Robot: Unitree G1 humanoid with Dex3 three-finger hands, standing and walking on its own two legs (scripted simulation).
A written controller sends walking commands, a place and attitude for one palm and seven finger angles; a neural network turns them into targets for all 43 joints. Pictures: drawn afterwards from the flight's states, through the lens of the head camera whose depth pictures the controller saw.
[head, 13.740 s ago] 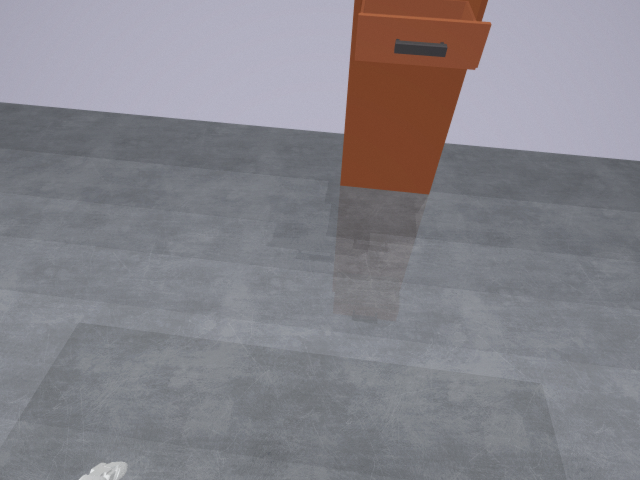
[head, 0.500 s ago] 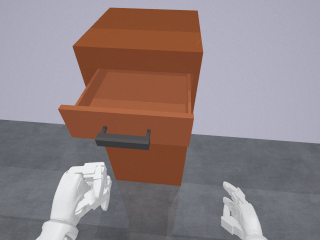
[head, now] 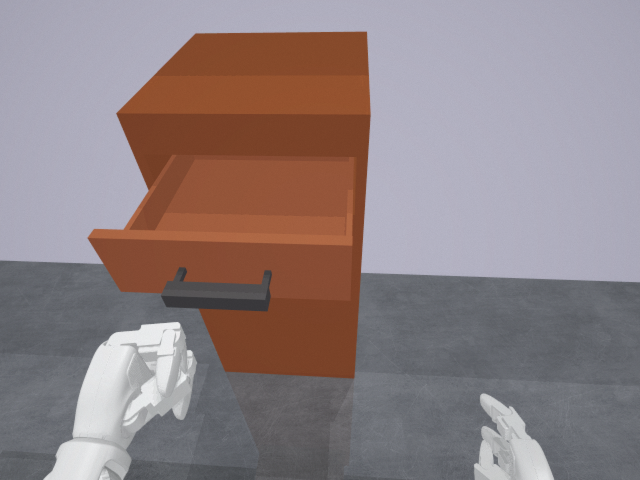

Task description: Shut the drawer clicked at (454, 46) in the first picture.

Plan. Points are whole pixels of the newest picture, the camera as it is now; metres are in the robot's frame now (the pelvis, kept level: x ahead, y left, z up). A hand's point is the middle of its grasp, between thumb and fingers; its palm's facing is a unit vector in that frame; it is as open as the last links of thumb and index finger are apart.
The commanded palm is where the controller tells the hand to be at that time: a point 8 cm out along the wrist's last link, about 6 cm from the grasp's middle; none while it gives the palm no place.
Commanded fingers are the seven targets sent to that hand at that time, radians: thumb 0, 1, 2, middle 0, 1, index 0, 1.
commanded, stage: bring the fist close to the handle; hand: left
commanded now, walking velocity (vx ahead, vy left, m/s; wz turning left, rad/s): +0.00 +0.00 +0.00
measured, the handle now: (220, 284) +0.38 +0.18 +0.03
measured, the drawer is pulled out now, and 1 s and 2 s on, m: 0.22 0.22 0.22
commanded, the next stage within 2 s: push the drawer shut in 1.50 s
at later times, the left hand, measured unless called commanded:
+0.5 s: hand (196, 373) +0.21 +0.15 +0.09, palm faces -0.01 -1.00 -0.05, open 3.3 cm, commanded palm +0.19 +0.21 +0.09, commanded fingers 0.00 0.90 0.90 -1.40 -1.60 -1.40 -1.60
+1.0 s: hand (222, 362) +0.25 +0.14 +0.05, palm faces -0.04 -1.00 -0.03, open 3.3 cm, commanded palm +0.24 +0.20 +0.04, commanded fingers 0.00 0.90 0.90 -1.40 -1.60 -1.40 -1.60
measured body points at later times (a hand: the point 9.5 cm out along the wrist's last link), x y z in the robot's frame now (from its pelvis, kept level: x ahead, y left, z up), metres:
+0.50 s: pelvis +0.01 -0.01 +0.00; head +0.01 -0.03 +0.45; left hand +0.21 +0.21 +0.10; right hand +0.19 -0.24 -0.07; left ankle +0.03 +0.13 -0.71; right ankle -0.03 -0.10 -0.71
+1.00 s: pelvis -0.01 +0.01 -0.02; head +0.03 +0.00 +0.43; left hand +0.25 +0.20 +0.05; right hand +0.16 -0.22 -0.11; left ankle +0.03 +0.13 -0.71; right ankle -0.03 -0.10 -0.71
